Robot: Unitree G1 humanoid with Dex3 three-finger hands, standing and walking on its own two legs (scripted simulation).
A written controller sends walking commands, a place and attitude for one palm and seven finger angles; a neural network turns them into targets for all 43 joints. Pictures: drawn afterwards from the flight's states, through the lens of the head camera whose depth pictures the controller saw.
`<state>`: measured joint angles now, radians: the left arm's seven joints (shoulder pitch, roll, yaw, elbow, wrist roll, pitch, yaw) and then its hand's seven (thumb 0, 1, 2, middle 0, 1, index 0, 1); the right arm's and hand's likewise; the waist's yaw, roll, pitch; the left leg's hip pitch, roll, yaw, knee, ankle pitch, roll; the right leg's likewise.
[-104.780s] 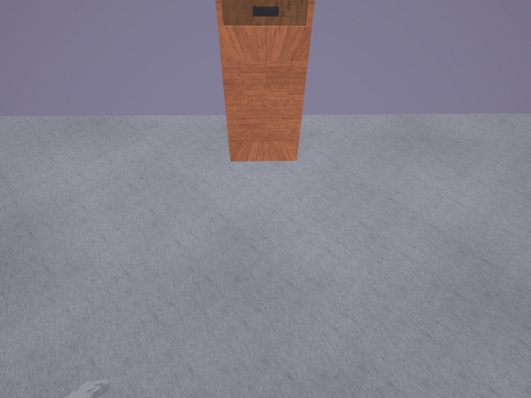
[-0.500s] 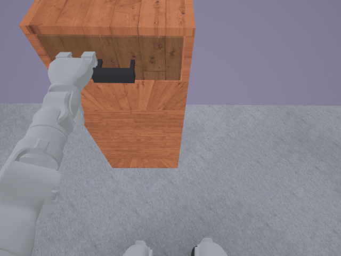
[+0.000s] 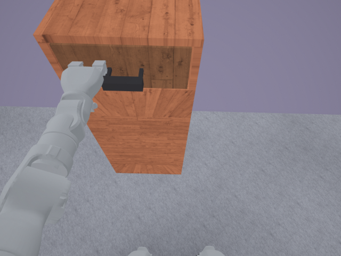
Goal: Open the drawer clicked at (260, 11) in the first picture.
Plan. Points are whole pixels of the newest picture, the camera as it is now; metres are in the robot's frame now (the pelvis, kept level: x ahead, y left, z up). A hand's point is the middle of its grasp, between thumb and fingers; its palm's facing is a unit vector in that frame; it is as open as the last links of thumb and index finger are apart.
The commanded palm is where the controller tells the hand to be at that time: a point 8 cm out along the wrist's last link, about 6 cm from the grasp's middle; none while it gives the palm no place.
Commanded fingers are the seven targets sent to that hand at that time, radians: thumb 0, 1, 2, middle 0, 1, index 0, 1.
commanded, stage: close the thumb around the handle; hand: left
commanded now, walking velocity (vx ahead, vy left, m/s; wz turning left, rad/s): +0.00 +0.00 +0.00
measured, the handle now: (124, 77) +0.53 +0.14 +0.08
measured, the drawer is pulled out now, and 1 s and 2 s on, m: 0.00 0.03 0.15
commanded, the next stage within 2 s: pull the drawer open in 0.28 s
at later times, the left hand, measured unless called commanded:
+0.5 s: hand (90, 97) +0.48 +0.22 +0.06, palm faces -0.07 +0.00 -1.00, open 5.4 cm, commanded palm +0.45 +0.16 +0.11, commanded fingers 0.00 0.90 0.90 -0.40 -1.35 -0.40 -1.35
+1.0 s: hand (88, 109) +0.44 +0.22 +0.05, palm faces -0.02 -0.02 -1.00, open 5.5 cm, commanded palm +0.42 +0.18 +0.11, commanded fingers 0.00 0.90 0.90 -0.40 -1.35 -0.40 -1.35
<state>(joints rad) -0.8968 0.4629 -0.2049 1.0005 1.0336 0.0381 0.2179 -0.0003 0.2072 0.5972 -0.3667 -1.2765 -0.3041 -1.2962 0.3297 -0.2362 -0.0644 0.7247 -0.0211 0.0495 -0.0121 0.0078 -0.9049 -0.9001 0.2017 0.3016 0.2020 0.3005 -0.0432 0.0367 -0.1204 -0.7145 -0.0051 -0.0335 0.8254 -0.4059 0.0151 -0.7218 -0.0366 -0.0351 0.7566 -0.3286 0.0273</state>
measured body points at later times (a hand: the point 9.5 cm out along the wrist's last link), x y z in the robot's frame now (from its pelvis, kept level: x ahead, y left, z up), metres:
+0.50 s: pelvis +0.01 -0.01 +0.00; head +0.10 -0.01 +0.45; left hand +0.48 +0.21 +0.11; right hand +0.07 -0.27 -0.13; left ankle -0.01 +0.11 -0.70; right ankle +0.01 -0.15 -0.70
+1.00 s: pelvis +0.04 -0.01 +0.01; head +0.10 -0.02 +0.45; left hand +0.44 +0.21 +0.11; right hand +0.17 -0.26 -0.12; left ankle -0.01 +0.11 -0.70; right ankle +0.01 -0.15 -0.70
